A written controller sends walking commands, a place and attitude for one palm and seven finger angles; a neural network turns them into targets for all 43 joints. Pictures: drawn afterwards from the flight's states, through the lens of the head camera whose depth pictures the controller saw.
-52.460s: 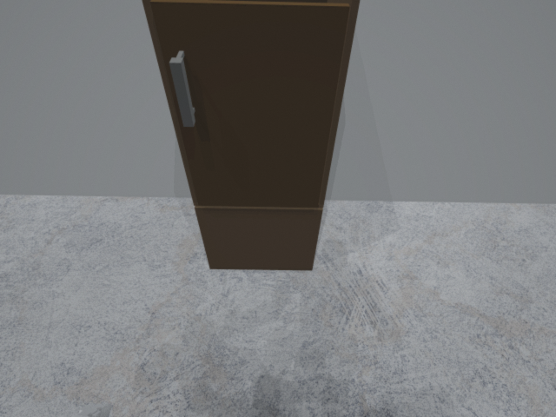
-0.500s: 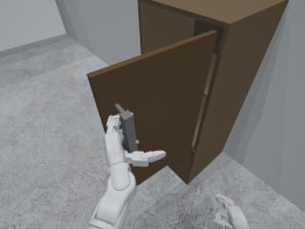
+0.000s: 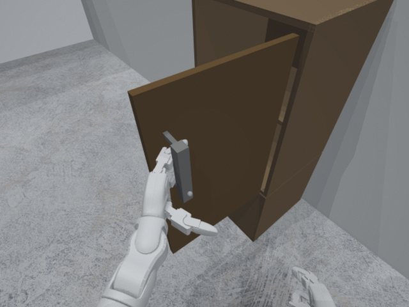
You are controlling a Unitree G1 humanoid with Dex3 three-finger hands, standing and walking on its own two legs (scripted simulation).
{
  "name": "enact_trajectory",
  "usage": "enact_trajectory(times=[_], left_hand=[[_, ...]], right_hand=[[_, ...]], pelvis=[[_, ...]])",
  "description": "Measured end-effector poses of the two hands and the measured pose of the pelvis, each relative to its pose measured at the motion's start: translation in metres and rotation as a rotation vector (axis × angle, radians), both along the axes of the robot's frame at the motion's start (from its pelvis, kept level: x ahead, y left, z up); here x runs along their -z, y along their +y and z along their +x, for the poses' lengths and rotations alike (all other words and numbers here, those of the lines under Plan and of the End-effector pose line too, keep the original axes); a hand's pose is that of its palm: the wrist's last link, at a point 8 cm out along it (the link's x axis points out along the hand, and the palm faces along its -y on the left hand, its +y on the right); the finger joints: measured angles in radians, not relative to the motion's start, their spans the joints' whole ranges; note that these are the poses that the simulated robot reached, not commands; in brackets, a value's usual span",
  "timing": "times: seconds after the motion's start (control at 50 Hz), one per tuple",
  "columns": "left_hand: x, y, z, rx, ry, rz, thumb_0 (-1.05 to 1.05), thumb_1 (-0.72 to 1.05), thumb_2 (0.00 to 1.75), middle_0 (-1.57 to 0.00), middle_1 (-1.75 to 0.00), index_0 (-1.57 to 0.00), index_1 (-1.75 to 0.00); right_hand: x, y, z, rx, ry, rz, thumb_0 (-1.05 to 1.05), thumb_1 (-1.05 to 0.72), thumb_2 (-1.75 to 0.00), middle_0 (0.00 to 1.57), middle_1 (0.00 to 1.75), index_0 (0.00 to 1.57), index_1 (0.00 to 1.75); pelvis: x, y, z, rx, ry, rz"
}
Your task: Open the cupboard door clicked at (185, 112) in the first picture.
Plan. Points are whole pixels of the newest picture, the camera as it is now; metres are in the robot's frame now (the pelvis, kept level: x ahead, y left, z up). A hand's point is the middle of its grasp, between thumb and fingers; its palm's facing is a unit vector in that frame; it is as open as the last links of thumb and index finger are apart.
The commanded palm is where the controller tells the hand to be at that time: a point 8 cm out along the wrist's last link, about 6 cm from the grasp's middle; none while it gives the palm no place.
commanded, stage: slide the hand sideways off the handle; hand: left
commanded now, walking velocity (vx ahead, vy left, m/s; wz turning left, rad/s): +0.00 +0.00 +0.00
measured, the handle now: (177, 167) +0.36 +0.09 +0.10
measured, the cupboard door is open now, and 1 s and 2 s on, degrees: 87 88 88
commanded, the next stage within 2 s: draw the hand back to the body in 1.06 s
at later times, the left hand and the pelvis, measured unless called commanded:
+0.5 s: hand (180, 209) +0.26 +0.07 +0.10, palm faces -0.10 -0.99 +0.01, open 16.2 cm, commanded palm +0.23 +0.13 +0.10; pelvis +0.01 -0.01 +0.00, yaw -3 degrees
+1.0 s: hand (139, 230) +0.22 +0.13 +0.09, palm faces -0.02 -1.00 -0.02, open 16.2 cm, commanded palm +0.19 +0.19 +0.10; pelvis +0.02 -0.01 +0.00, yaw -1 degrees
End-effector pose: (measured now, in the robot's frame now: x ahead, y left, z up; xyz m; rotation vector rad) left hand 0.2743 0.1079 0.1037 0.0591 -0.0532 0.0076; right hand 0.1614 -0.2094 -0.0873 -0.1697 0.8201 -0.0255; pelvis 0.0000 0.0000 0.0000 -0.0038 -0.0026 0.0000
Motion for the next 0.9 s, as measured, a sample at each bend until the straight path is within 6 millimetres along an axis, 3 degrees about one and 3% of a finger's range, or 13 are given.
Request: enact_trajectory(times=[0.08, 0.32, 0.7, 0.9], left_hand=[[-0.001, 0.003, -0.003, 0.154, 0.011, -0.024, -0.02, -0.50, 0.30, -0.22, -0.40, -0.17, -0.40], [0.000, -0.002, -0.016, 0.127, 0.011, -0.077, -0.02, -0.50, 0.30, -0.16, -0.33, -0.16, -0.31], [0.005, 0.036, -0.044, 0.085, 0.041, -0.057, -0.02, -0.50, 0.30, -0.20, -0.33, -0.20, -0.32], [0.007, 0.059, -0.060, 0.059, 0.047, -0.048, -0.02, -0.50, 0.30, -0.20, -0.32, -0.19, -0.31]], right_hand=[[-0.001, -0.002, -0.005, 0.021, -0.038, 0.002, 0.02, -0.90, -0.90, 0.20, 0.30, 0.20, 0.30], [-0.015, -0.004, -0.005, 0.034, -0.109, 0.021, 0.02, -0.90, -0.90, 0.20, 0.30, 0.20, 0.30], [-0.022, -0.023, 0.026, 0.039, -0.160, -0.004, 0.02, -0.90, -0.90, 0.20, 0.30, 0.20, 0.30], [-0.017, -0.028, 0.030, 0.043, -0.176, -0.010, 0.02, -0.90, -0.90, 0.20, 0.30, 0.20, 0.30]], pelvis=[[0.000, 0.003, -0.003, 0.002, -0.006, -0.003], [-0.003, 0.000, 0.000, 0.040, -0.010, 0.007], [-0.002, -0.011, 0.020, 0.037, 0.023, 0.012], [0.002, -0.014, 0.025, 0.028, 0.046, 0.013]])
